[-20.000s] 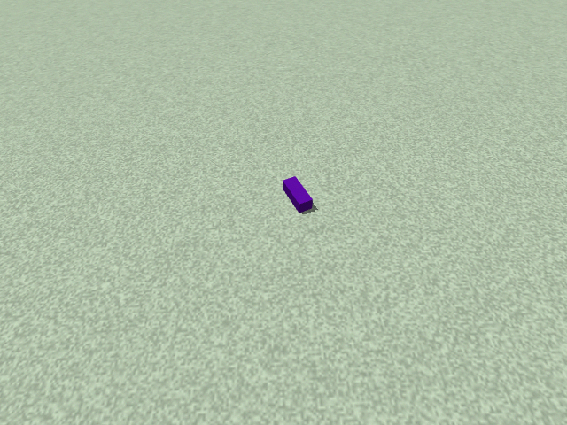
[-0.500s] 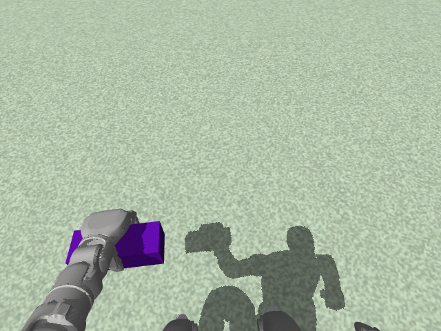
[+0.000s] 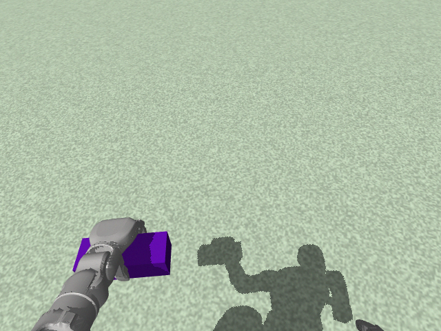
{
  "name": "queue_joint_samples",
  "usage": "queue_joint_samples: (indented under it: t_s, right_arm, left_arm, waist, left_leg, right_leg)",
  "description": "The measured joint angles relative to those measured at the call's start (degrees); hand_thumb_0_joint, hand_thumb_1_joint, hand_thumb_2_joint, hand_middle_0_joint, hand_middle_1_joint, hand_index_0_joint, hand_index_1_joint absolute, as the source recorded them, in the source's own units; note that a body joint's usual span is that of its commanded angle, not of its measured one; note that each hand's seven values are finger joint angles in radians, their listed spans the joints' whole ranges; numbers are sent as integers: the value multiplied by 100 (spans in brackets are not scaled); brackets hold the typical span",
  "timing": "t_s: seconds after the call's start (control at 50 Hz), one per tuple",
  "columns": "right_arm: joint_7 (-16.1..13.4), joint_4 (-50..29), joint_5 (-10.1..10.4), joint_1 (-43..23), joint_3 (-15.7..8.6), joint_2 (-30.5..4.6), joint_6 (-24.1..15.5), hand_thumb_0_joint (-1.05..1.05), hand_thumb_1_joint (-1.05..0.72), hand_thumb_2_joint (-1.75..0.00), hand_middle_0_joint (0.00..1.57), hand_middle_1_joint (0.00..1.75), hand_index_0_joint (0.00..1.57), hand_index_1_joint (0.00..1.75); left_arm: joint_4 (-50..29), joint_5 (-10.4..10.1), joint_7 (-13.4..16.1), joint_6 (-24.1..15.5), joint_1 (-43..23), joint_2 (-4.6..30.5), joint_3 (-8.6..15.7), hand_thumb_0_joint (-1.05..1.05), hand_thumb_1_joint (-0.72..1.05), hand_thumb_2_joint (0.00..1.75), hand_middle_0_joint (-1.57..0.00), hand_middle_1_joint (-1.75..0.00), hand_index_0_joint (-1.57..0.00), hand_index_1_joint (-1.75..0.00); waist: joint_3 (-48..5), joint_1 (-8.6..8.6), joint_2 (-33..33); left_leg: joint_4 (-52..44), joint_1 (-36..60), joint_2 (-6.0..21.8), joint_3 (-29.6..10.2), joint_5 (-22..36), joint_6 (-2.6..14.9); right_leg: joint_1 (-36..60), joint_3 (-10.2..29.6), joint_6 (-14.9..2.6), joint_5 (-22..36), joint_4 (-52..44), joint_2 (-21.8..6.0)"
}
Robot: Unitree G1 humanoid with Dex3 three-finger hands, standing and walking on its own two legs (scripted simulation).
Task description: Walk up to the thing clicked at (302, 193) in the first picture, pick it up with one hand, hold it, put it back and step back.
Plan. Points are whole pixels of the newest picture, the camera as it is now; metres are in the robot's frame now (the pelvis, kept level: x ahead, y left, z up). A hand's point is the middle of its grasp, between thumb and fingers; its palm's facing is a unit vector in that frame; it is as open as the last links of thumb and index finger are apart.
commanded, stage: hold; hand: left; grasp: from above
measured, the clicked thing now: (126, 256) +0.31 +0.23 -0.11
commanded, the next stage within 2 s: crouch in 1.68 s
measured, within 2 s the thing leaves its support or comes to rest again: neither
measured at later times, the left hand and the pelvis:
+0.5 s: hand (119, 255) +0.29 +0.21 -0.04, palm faces -0.48 -0.04 -0.87, open 9.8 cm; pelvis +0.00 +0.00 +0.01, yaw +0 degrees
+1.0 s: hand (117, 266) +0.26 +0.21 -0.03, palm faces -0.47 -0.04 -0.88, open 9.8 cm; pelvis -0.02 -0.01 +0.02, yaw +0 degrees
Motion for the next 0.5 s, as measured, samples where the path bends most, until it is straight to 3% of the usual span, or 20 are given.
queue_joint_samples:
  t_s: [0.5]
  right_arm:
    - [15,-209,41,-96,2,-59,216,1,-89,-89,20,30,20,30]
  left_arm:
    - [-570,-37,-463,13,300,1,-73,-2,5,38,-72,-49,-76,-44]
  waist:
    - [137,116,57]
  left_leg:
    - [-733,812,-14,65,332,-15]
  right_leg:
    - [740,43,-26,286,-619,-7]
